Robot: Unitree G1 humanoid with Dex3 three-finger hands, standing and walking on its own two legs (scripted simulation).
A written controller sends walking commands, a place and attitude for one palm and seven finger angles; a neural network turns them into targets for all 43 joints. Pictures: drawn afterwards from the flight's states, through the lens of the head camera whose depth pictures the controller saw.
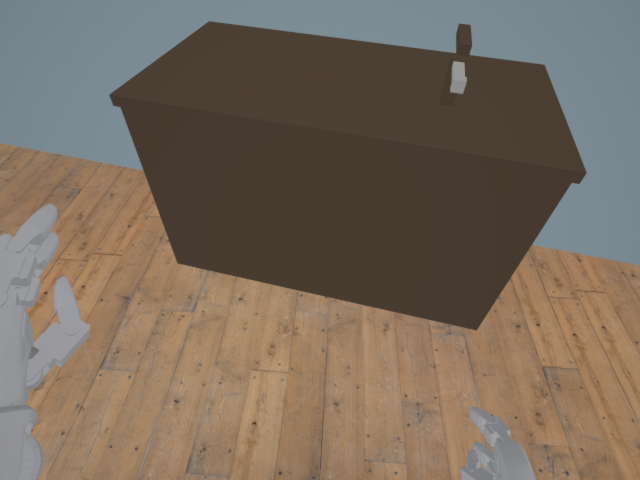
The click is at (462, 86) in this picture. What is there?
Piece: tap's lever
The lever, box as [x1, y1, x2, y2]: [450, 75, 466, 93]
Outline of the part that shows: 454,75 450,86 450,91 462,93 466,82 466,77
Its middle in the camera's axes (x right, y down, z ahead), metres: +0.30 -0.34 +0.85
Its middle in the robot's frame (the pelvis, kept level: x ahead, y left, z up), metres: +0.89 -0.24 +0.10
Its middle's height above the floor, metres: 0.88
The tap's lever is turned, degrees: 0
